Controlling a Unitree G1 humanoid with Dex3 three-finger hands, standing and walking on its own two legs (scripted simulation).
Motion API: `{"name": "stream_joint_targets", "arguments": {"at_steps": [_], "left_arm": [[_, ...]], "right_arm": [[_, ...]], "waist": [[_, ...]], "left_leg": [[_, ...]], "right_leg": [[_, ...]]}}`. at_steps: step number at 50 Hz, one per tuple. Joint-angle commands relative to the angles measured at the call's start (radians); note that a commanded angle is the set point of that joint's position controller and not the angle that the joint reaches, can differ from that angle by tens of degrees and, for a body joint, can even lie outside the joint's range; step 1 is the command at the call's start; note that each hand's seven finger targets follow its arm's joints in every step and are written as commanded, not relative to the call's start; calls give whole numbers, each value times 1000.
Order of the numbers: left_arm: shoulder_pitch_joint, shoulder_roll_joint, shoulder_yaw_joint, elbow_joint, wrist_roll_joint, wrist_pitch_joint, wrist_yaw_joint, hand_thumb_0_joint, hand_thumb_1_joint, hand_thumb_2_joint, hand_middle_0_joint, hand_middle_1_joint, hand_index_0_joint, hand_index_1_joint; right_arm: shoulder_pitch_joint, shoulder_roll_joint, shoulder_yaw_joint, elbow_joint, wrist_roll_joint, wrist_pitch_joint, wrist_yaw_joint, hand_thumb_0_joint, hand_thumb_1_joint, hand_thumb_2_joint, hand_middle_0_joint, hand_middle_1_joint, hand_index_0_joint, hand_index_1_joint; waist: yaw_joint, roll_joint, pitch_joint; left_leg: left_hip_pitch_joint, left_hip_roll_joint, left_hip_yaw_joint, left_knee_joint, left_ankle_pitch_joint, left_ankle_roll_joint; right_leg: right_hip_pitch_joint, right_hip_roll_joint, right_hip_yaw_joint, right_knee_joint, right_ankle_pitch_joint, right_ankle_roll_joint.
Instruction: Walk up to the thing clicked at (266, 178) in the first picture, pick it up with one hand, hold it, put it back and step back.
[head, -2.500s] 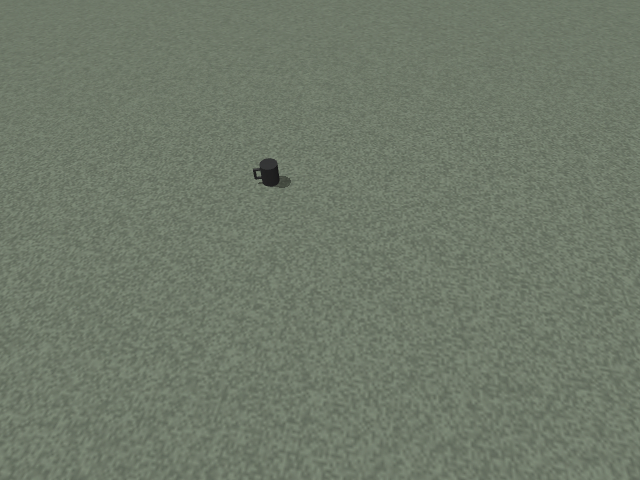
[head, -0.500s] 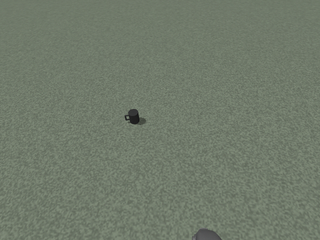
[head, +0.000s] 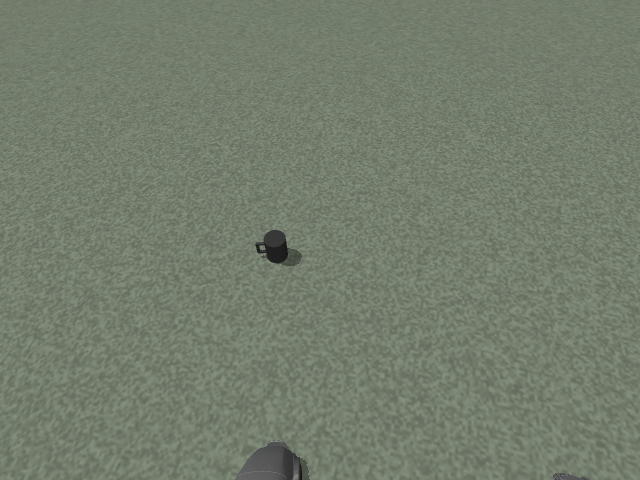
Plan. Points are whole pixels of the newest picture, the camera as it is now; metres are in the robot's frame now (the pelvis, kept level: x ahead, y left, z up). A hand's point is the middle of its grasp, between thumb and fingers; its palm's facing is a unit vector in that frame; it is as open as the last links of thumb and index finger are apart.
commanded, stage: walk up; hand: left
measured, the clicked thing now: (271, 247) +0.98 +0.25 -0.72
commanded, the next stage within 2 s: none
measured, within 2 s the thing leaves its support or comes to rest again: neither
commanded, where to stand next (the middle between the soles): +0.54 +0.02 m, yaw +0 degrees
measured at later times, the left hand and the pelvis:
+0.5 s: hand (148, 394) +0.25 +0.29 -0.13, palm faces -0.09 -0.92 -0.37, open 7.4 cm; pelvis +0.19 +0.01 +0.01, yaw -2 degrees
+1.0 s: hand (193, 308) +0.40 +0.26 -0.13, palm faces -0.01 -0.93 -0.37, open 7.4 cm; pelvis +0.35 -0.02 +0.00, yaw +0 degrees
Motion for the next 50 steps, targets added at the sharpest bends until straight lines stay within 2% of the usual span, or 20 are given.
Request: {"name": "stream_joint_targets", "arguments": {"at_steps": [1, 3, 4, 5, 6, 7, 10, 12, 17, 21, 27, 29, 30, 31, 32, 33, 36, 39, 44, 50], "left_arm": [[-27, 299, 85, -84, -10, -18, 19, 0, 900, 900, -200, -300, -200, -300], [-20, 258, 63, -96, -11, -14, 23, 0, 900, 900, -200, -300, -200, -300], [33, 195, 40, -97, -21, -9, 24, 0, 900, 900, -200, -300, -200, -300], [96, 132, 30, -93, -27, -3, 19, 0, 900, 900, -200, -300, -200, -300], [87, 262, 58, -72, -26, 9, 36, 0, 900, 900, -200, -300, -200, -300], [39, 286, 54, -63, -17, 9, 37, 0, 900, 900, -200, -300, -200, -300], [76, 246, 48, -26, -27, 14, 17, 0, 900, 900, -200, -300, -200, -300], [96, 232, 52, -5, -24, 26, 8, 0, 900, 900, -200, -300, -200, -300], [20, 214, 54, -28, -11, 30, -16, 0, 900, 900, -200, -300, -200, -300], [-97, 198, 55, -56, -6, 21, -25, 0, 900, 900, -200, -300, -200, -300], [-58, 197, 62, -25, -7, -1, -14, 0, 900, 900, -200, -300, -200, -300], [45, 242, 79, 5, -1, -17, 2, 0, 900, 900, -200, -300, -200, -300], [121, 302, 103, 17, 6, -26, 13, 0, 900, 900, -200, -300, -200, -300], [136, 360, 109, -6, -2, -30, 21, 0, 900, 900, -200, -300, -200, -300], [102, 373, 108, 0, -17, -22, 20, 0, 900, 900, -200, -300, -200, -300], [77, 346, 103, -14, -28, -17, 22, 0, 900, 900, -200, -300, -200, -300], [9, 270, 75, -32, -39, -19, 32, 0, 900, 900, -200, -300, -200, -300], [5, 262, 74, -54, -28, -25, 29, 0, 900, 900, -200, -300, -200, -300], [-34, 282, 82, -93, -9, -21, 20, 0, 900, 900, -200, -300, -200, -300], [-26, 297, 79, -98, -13, -11, 13, 0, 900, 900, -200, -300, -200, -300]], "right_arm": [[-35, -153, -61, -101, -2, -44, -3, 0, -900, -900, 200, 300, 200, 300], [150, -214, -88, -41, -16, -55, -14, 0, -900, -900, 200, 300, 200, 300], [252, -275, -112, -27, -31, -60, -27, 0, -900, -900, 200, 300, 200, 300], [249, -331, -121, -57, -26, -64, -38, 0, -900, -900, 200, 300, 200, 300], [207, -341, -124, -77, 12, -63, -38, 0, -900, -900, 200, 300, 200, 300], [163, -315, -122, -84, 23, -58, -41, 0, -900, -900, 200, 300, 200, 300], [70, -229, -74, -104, 28, -68, -53, 0, -900, -900, 200, 300, 200, 300], [65, -222, -71, -102, 26, -80, -51, 0, -900, -900, 200, 300, 200, 300], [56, -238, -77, -118, 12, -87, -43, 0, -900, -900, 200, 300, 200, 300], [103, -252, -79, -102, 15, -79, -38, 0, -900, -900, 200, 300, 200, 300], [80, -252, -73, -124, 14, -61, -40, 0, -900, -900, 200, 300, 200, 300], [100, -195, -50, -129, 12, -55, -42, 0, -900, -900, 200, 300, 200, 300], [148, -134, -27, -135, 16, -58, -42, 0, -900, -900, 200, 300, 200, 300], [165, -111, -15, -140, 16, -54, -41, 0, -900, -900, 200, 300, 200, 300], [139, -216, -41, -111, 8, -41, -54, 0, -900, -900, 200, 300, 200, 300], [128, -232, -46, -96, 6, -40, -59, 0, -900, -900, 200, 300, 200, 300], [154, -191, -39, -52, 26, -32, -47, 0, -900, -900, 200, 300, 200, 300], [150, -176, -41, -51, 14, -22, -35, 0, -900, -900, 200, 300, 200, 300], [56, -164, -52, -78, -2, -19, -15, 0, -900, -900, 200, 300, 200, 300], [31, -164, -61, -77, -8, -50, -11, 0, -900, -900, 200, 300, 200, 300]], "waist": [[-28, -135, -47], [-119, 23, -148], [-161, 197, -211], [-127, 319, -224], [-130, 190, -233], [-120, 117, -152], [-54, 45, -48], [-42, 61, -39], [-51, 84, 8], [-90, 84, 24], [-39, 41, -47], [12, -96, -127], [39, -271, -188], [38, -349, -183], [41, -256, -134], [32, -221, -93], [-25, -194, -60], [-26, -195, -70], [-18, -192, 11], [-24, -140, -25]], "left_leg": [[163, 6, 47, -100, 28, 38], [483, -27, 32, -124, -13, 75], [627, 79, -132, -216, -203, 128], [722, 306, -580, -312, -341, 186], [689, 365, -722, -393, -408, 272], [575, 361, -671, -418, -386, 273], [373, 224, -259, -425, -67, 118], [293, 195, -180, -437, 8, 131], [298, 187, -107, -503, -180, 201], [326, 182, -96, -483, -167, 185], [297, 195, -79, -302, 6, 168], [237, 111, -4, -37, 76, 124], [107, 23, 64, 208, -29, 80], [-96, -88, 57, 370, -368, 33], [-135, -49, -4, 441, -394, 34], [-134, -20, -43, 460, -372, 29], [-48, -1, -86, 381, -228, 22], [-17, -15, -43, 347, -156, 5], [-6, 39, -6, 125, -82, -27], [200, 19, 42, -104, -37, -1]], "right_leg": [[-96, -278, 145, -68, 372, -149], [-232, -206, 90, 222, 413, -111], [-376, -116, 30, 507, 291, -75], [-595, 34, 73, 693, -185, -27], [-611, -4, 173, 776, -207, -46], [-622, -38, 205, 812, -162, -44], [-505, -85, 252, 676, 25, -25], [-442, -81, 218, 652, 58, 0], [-498, -121, 168, 446, 141, 39], [-481, -129, 128, 260, 203, 28], [-237, -71, 84, 97, 211, -3], [-15, -45, 98, 13, 141, -28], [111, -195, 321, -59, 33, -73], [193, -407, 687, -163, -37, -157], [141, -452, 768, -164, -35, -241], [68, -432, 705, -170, 22, -247], [-26, -276, 367, -145, 329, -117], [-64, -243, 268, -137, 445, -164], [-189, -260, 229, -225, 62, -198], [-230, -271, 227, -105, 54, -176]]}}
